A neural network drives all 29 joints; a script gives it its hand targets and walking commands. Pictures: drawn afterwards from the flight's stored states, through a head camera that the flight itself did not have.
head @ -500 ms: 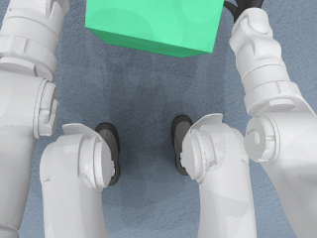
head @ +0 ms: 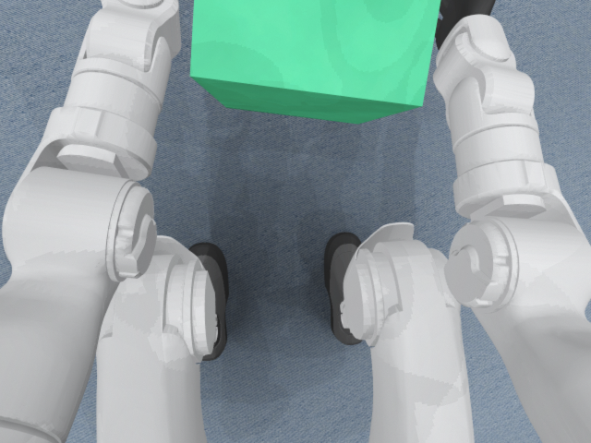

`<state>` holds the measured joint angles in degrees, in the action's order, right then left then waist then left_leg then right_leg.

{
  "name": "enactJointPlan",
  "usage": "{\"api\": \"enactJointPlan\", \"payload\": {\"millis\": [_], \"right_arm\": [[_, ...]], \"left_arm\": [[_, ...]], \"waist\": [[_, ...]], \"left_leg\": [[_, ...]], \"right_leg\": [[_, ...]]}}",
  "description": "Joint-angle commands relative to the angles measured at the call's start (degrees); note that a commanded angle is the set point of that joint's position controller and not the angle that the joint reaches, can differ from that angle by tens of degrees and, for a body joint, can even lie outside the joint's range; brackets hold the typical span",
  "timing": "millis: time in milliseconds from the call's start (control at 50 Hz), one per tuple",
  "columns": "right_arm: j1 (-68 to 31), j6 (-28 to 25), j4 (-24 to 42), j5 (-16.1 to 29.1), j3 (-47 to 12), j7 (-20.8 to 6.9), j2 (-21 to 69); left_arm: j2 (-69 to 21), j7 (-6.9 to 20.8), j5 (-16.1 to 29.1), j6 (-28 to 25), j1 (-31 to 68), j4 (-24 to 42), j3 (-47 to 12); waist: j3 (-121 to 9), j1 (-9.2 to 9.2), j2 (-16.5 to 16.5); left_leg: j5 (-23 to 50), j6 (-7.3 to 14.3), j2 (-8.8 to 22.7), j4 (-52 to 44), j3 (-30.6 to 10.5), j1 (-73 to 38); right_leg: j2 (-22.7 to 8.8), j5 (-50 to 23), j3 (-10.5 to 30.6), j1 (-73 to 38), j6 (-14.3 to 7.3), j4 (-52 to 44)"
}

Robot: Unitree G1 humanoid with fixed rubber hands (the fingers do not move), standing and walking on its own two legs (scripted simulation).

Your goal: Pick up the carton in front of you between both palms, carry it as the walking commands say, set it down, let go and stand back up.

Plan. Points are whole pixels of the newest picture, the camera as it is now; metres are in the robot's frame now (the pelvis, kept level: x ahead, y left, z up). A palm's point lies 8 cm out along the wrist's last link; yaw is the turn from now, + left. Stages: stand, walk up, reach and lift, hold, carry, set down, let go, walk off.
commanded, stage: reach and lift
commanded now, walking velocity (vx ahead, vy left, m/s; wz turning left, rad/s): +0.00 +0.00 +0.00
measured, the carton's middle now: (308, 20) +0.55 -0.03 -0.23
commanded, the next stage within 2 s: none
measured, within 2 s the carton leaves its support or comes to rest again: neither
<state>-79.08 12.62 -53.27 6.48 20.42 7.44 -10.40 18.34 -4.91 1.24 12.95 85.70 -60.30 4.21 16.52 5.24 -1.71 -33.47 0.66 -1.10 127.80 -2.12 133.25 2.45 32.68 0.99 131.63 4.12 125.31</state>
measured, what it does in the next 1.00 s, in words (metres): rises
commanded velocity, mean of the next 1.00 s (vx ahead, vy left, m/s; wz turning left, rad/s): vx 0.00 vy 0.00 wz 0.00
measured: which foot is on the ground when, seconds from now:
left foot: down 0.00-1.00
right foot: down 0.00-1.00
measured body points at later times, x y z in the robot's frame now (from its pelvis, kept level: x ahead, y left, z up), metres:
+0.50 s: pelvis -0.02 -0.01 +0.11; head +0.26 +0.01 +0.47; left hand +0.52 +0.14 +0.04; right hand +0.49 -0.16 +0.04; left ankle +0.10 +0.11 -0.33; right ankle +0.12 -0.14 -0.33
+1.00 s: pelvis +0.03 -0.01 +0.23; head +0.21 +0.01 +0.64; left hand +0.47 +0.15 +0.19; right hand +0.46 -0.16 +0.19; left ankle +0.10 +0.11 -0.33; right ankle +0.12 -0.14 -0.33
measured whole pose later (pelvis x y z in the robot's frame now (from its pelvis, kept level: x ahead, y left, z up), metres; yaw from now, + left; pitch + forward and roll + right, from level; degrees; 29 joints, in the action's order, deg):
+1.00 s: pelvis +0.03 -0.01 +0.23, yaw +4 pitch +35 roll -1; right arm -41.5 23.0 -31.8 -12.0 27.2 2.4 5.9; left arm -3.2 -1.9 -13.6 21.9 46.3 -38.3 22.6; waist -13.6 2.7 1.1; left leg -27.4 -0.9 -3.4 82.6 -3.6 90.5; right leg 2.2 27.5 3.0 89.7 2.4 81.9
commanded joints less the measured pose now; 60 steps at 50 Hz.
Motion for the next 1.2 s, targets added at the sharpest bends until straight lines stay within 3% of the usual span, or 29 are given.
{"api": "enactJointPlan", "payload": {"millis": [0, 60, 120, 220, 300, 440, 560, 640, 840, 1000, 1180], "right_arm": [[-35.9, 0.4, 18.8, 7.3, -23.8, -16.5, 60.1], [-37.6, 2.6, 25.7, 6.3, -27.6, -16.7, 61.4], [-36.7, 4.3, 28.0, 3.7, -28.5, -16.4, 61.7], [-28.7, 7.2, 17.3, -6.5, -19.3, -16.7, 63.4], [-27.0, 8.0, 13.7, -12.1, -13.1, -17.2, 62.5], [-28.5, 9.0, 14.8, -12.4, -14.6, -18.5, 66.1], [-25.6, 10.8, 18.0, -9.3, -20.7, -19.9, 71.0], [-20.7, 11.5, 19.9, -7.9, -24.3, -20.3, 72.6], [-6.6, 10.3, 19.6, -7.9, -27.5, -20.1, 74.3], [1.4, 9.3, 18.4, -9.1, -28.3, -20.4, 75.8], [11.5, 8.9, 19.5, -10.1, -30.4, -20.2, 76.7]], "left_arm": [[-65.4, 15.6, 7.6, -0.5, 31.4, 20.8, -18.2], [-70.1, 14.4, 6.8, 2.0, 28.3, 24.3, -19.8], [-72.8, 13.9, 4.5, 4.3, 22.2, 21.3, -17.6], [-74.4, 15.9, -2.9, 6.7, 16.1, 8.3, -6.8], [-72.2, 17.2, -8.4, 7.2, 15.2, 3.7, 1.4], [-73.0, 17.5, -10.0, 7.5, 16.4, 5.7, 3.1], [-77.6, 17.6, -8.0, 9.1, 13.9, 11.4, -2.1], [-81.2, 17.8, -5.7, 9.9, 10.0, 15.4, -6.9], [-85.4, 17.0, -4.0, 9.2, -1.5, 18.9, -12.5], [-85.8, 16.2, -6.0, 7.9, -10.2, 18.7, -11.5], [-86.8, 16.6, -5.8, 7.7, -19.2, 21.9, -14.2]], "waist": [[-95.3, 1.46, 13.0], [-103.9, 0.93, 13.3], [-99.4, 0.69, 10.9], [-76.3, 1.72, 8.6], [-71.2, 1.59, 7.6], [-78.4, -0.35, 5.1], [-87.9, -2.09, 3.9], [-90.2, -1.82, 4.3], [-80.6, -0.97, 6.4], [-72.1, -2.46, 4.0], [-65.4, -2.92, 2.6]], "left_leg": [[36.8, -0.2, -5.9, -9.6, 3.8, -58.7], [39.3, -0.6, -6.7, -11.4, 4.0, -64.4], [31.6, -1.0, -7.5, -15.4, 5.0, -57.9], [10.9, -1.0, -8.4, -24.2, 6.0, -38.6], [5.8, -0.6, -8.7, -29.1, 5.8, -35.8], [6.1, -0.2, -9.1, -34.6, 5.9, -42.1], [11.2, -0.4, -9.1, -38.6, 6.1, -53.0], [15.8, -1.1, -9.2, -41.1, 5.7, -58.5], [18.3, -2.2, -9.3, -50.1, 3.5, -66.9], [17.6, -1.4, -8.8, -58.7, 1.6, -74.8], [20.6, -1.0, -7.9, -68.5, -0.1, -86.5]], "right_leg": [[5.4, -32.5, -9.2, -34.4, -1.3, -8.1], [6.0, -31.7, -9.4, -33.6, -1.0, -10.5], [6.4, -26.6, -9.3, -35.5, -1.0, -14.1], [6.7, -11.6, -8.1, -33.3, -2.0, -22.1], [6.7, -7.3, -7.4, -34.5, -2.5, -27.4], [6.8, -7.7, -7.4, -41.9, -2.0, -32.6], [7.3, -11.3, -7.5, -48.6, -1.4, -36.1], [7.5, -15.3, -6.9, -53.0, -1.4, -38.5], [7.4, -18.1, -4.4, -60.9, -2.4, -47.0], [7.1, -16.9, -2.5, -69.0, -2.7, -55.6], [6.4, -19.6, -0.4, -81.7, -3.3, -65.8]]}}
